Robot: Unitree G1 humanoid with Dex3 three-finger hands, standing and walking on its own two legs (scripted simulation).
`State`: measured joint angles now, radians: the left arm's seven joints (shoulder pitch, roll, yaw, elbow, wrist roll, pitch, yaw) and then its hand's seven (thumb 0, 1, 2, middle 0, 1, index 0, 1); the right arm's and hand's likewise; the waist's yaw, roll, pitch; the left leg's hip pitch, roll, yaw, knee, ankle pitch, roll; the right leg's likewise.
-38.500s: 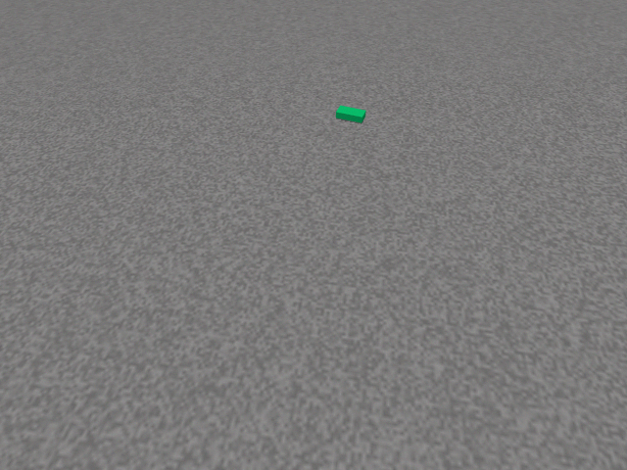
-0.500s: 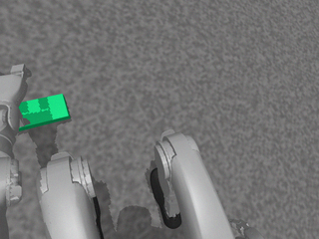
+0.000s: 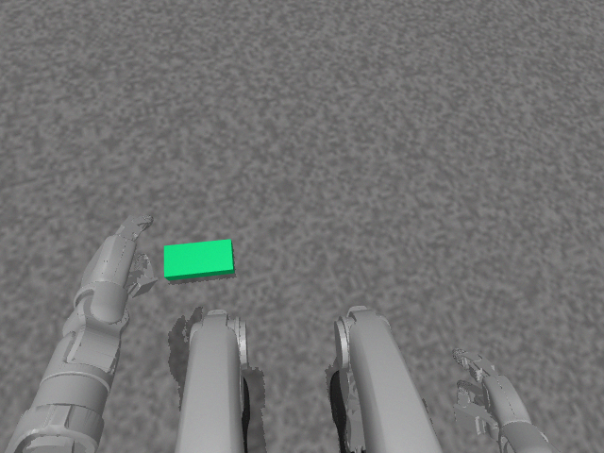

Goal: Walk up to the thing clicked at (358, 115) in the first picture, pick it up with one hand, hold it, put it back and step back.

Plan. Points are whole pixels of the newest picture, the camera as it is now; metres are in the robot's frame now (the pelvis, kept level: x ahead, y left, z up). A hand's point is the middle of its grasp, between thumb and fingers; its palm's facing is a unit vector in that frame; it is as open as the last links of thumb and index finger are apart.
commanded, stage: home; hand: left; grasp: from above
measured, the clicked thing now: (199, 259) +0.48 +0.22 -0.46
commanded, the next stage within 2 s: none
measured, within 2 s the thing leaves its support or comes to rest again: neither
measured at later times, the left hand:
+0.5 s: hand (86, 328) +0.26 +0.20 +0.09, palm faces +0.12 -0.97 -0.21, open 7.4 cm
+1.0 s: hand out of the picture +0.21 +0.20 +0.19, palm faces +0.15 -0.97 -0.19, open 7.4 cm
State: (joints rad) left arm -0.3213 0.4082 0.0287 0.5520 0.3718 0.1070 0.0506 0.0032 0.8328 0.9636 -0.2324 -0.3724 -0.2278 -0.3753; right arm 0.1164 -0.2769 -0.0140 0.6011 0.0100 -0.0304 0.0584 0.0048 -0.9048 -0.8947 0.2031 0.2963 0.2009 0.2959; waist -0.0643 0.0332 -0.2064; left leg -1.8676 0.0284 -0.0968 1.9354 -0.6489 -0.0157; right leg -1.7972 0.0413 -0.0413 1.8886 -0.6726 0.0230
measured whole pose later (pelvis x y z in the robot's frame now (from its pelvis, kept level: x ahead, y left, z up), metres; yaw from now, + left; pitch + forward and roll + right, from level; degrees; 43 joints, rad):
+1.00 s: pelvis +0.07 +0.00 +0.23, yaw +6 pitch +10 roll -3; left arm 0.50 0.22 0.03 -0.13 -0.06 0.46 0.02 0.01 0.91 0.90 -0.20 -0.30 -0.20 -0.30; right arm 0.28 -0.22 0.05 0.50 0.01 -0.23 -0.18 0.01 -0.90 -0.90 0.20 0.30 0.20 0.30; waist -0.04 0.05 -0.17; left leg -0.71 0.02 -0.07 1.01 -0.47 -0.01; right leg -0.63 0.01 -0.04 0.94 -0.48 0.02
